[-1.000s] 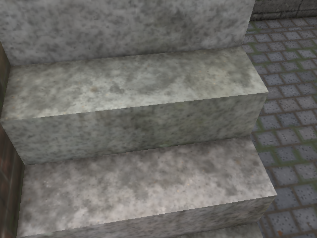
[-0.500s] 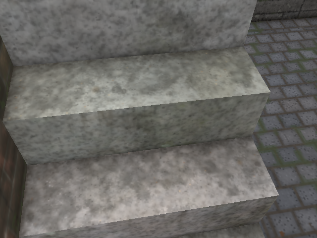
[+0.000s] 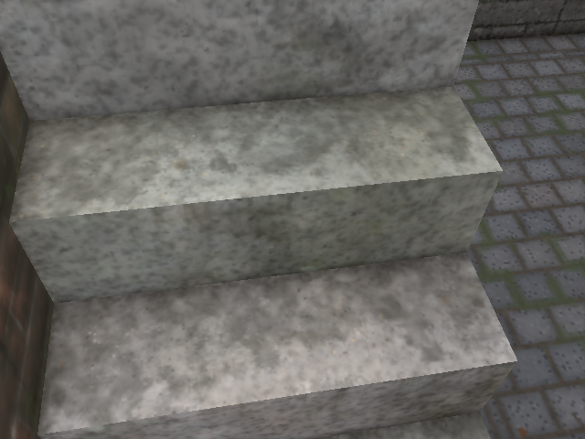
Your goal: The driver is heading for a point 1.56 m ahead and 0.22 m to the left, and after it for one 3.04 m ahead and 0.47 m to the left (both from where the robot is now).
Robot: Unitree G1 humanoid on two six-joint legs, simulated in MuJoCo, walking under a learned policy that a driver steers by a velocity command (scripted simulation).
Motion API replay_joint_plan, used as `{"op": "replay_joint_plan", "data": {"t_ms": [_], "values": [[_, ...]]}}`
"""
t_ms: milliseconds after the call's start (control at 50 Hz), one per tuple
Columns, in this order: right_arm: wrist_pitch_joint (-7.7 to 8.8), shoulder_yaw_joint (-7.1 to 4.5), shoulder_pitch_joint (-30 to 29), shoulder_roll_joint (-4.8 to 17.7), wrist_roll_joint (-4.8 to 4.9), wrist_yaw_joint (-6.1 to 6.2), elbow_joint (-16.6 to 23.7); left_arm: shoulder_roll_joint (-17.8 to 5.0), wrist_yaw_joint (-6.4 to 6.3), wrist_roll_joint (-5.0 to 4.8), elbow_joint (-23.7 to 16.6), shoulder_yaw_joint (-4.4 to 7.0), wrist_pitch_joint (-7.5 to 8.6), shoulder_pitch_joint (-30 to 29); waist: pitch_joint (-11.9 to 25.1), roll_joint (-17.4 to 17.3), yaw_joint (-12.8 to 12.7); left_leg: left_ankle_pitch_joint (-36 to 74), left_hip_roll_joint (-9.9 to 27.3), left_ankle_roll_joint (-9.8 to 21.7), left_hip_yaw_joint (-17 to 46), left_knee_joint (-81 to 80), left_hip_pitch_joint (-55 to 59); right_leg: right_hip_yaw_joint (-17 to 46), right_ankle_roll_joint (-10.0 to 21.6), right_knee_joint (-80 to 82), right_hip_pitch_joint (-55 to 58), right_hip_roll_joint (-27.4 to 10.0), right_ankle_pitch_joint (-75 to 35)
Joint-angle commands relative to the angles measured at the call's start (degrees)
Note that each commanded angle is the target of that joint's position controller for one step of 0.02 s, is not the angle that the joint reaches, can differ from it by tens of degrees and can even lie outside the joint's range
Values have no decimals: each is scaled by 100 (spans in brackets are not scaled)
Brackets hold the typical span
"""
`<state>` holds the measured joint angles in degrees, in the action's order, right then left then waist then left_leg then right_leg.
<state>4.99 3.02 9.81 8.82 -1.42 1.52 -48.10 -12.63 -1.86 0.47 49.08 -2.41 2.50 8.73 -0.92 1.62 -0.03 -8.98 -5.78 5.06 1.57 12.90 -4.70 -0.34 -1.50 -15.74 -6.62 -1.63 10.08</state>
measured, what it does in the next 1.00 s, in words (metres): stands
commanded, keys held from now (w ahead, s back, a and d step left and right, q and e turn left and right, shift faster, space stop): w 0.56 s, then no key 0.44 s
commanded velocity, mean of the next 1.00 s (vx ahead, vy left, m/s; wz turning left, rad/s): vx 0.38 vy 0.00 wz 0.00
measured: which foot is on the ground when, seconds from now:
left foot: down 0.00-1.00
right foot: down 0.00-1.00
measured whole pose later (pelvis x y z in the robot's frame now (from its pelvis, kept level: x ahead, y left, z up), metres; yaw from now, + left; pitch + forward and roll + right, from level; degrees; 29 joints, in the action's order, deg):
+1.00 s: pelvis -0.01 +0.00 +0.00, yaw +0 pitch +0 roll +0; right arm 3.5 1.0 13.5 7.8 -1.1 2.3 -50.6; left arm -12.1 -2.0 0.4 50.4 0.0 0.6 13.8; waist -2.8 2.0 -0.3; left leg -10.3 -6.4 5.2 1.6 16.3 -5.7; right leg 0.0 -1.9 -20.2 -8.0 -2.3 12.1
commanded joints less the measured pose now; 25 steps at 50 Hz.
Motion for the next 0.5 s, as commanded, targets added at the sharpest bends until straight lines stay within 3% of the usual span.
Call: {"op": "replay_joint_plan", "data": {"t_ms": [20,80,500], "values": [[76,-107,-74,472,3,13,336,-490,-14,-1,-336,108,71,-103,392,-204,-2,1411,1123,-210,827,-85,116,477,212,15,130,-586,-1120],[63,-87,-86,431,-2,71,338,-477,-7,-12,-384,125,47,-146,397,-215,2,1460,1125,-172,826,-98,148,472,158,14,123,-600,-1091],[63,-109,-88,400,2,76,329,-436,-21,-9,-464,162,31,-120,406,-201,-4,1552,1113,-159,862,-96,156,446,136,-5,135,-594,-1069]]}}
